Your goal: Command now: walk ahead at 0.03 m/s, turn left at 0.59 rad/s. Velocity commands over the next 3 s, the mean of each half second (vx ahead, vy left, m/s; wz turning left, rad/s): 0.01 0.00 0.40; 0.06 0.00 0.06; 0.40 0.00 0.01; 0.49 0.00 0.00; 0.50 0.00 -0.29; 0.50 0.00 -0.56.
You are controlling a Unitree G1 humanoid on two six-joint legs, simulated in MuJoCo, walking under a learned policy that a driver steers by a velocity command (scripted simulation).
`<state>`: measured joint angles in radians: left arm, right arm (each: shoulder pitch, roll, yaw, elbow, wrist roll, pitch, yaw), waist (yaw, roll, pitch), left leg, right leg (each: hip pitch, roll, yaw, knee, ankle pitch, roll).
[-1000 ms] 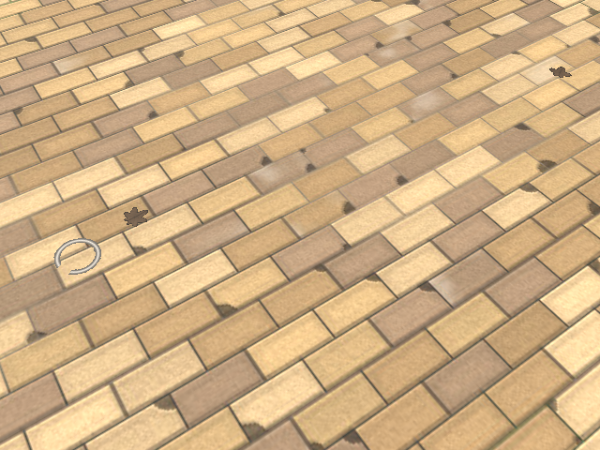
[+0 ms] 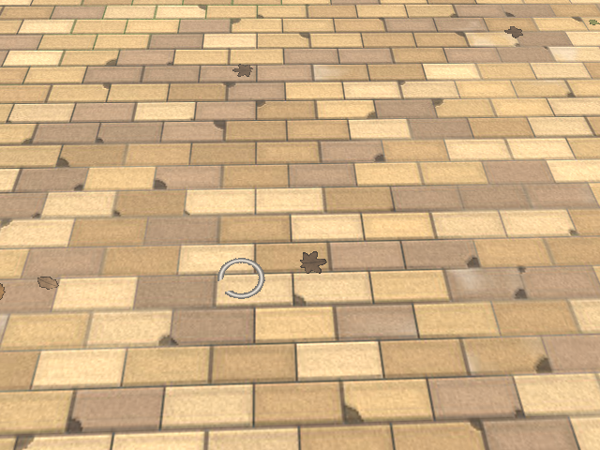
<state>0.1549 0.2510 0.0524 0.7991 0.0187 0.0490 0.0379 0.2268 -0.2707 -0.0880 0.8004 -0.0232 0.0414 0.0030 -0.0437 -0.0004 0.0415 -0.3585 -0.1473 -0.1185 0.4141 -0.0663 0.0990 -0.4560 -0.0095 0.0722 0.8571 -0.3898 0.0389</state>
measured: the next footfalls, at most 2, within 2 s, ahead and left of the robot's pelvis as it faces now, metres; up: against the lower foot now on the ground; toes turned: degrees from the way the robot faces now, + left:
right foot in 0.12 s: +0.05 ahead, -0.13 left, +0.00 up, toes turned +10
left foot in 0.52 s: -0.02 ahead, +0.08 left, +0.00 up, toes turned +9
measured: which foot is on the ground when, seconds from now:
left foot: down 0.00-0.12, up 0.14-0.50, down 0.52-1.00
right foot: up 0.00-0.10, down 0.12-1.00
